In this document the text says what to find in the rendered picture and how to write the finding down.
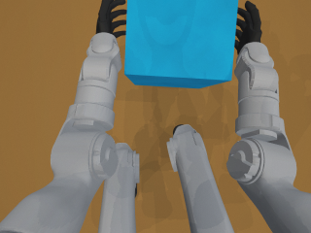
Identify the robot shin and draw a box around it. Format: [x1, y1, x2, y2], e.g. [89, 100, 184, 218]
[172, 124, 208, 156]
[116, 143, 136, 188]

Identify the right robot forearm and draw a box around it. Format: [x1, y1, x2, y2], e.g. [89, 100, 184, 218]
[234, 42, 293, 153]

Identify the left robot forearm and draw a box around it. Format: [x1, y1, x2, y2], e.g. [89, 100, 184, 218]
[51, 32, 122, 167]

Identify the right robot shin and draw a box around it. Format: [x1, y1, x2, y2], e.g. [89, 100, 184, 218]
[172, 124, 208, 156]

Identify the right robot hand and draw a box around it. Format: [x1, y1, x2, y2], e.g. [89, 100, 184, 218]
[234, 1, 262, 54]

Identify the carton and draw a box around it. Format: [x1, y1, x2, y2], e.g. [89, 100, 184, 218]
[124, 0, 238, 89]

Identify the left robot upper arm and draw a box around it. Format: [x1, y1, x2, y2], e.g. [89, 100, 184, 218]
[0, 131, 119, 233]

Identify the left robot hand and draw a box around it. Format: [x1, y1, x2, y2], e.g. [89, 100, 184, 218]
[95, 0, 127, 39]

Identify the right robot upper arm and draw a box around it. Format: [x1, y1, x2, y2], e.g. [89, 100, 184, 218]
[226, 138, 311, 233]

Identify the left robot shin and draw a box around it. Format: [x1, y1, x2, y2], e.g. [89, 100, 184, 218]
[116, 143, 136, 188]

